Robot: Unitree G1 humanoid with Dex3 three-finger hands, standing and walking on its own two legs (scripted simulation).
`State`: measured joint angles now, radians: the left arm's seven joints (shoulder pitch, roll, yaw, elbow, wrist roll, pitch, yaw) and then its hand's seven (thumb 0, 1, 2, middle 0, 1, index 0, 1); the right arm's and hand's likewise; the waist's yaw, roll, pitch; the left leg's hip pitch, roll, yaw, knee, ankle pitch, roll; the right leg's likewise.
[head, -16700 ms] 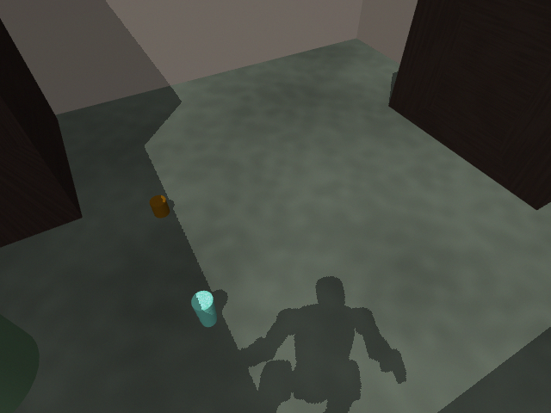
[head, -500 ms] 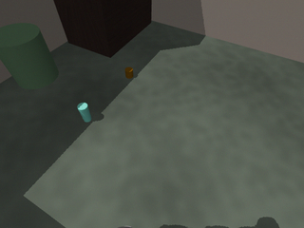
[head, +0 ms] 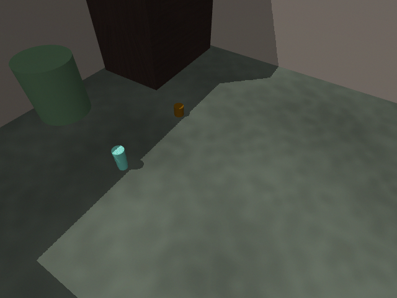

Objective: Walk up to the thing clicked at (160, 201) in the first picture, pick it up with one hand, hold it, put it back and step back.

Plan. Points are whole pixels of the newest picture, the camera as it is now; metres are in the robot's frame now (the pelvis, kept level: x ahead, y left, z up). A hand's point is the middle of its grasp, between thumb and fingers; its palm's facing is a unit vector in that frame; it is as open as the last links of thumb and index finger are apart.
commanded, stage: stand
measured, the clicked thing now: (178, 110) +1.54 +0.15 -0.73
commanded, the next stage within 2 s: none
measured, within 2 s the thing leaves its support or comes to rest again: neither
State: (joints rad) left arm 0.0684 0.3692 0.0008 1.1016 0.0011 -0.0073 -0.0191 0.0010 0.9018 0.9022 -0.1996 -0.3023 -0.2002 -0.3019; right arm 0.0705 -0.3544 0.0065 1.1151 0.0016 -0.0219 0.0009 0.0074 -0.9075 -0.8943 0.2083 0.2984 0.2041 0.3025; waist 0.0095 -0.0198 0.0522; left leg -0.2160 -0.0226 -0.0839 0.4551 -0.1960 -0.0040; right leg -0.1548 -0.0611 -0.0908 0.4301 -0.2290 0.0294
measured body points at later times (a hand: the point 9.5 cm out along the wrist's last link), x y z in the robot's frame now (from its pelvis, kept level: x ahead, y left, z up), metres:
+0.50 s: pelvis +0.01 -0.01 +0.01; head +0.02 -0.01 +0.46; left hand +0.10 +0.29 -0.13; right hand +0.08 -0.31 -0.13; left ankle +0.03 +0.12 -0.74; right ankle +0.00 -0.14 -0.74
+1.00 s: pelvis +0.02 -0.02 +0.01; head +0.04 -0.02 +0.46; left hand +0.12 +0.28 -0.12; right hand +0.09 -0.32 -0.13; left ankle +0.03 +0.12 -0.74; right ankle +0.00 -0.14 -0.74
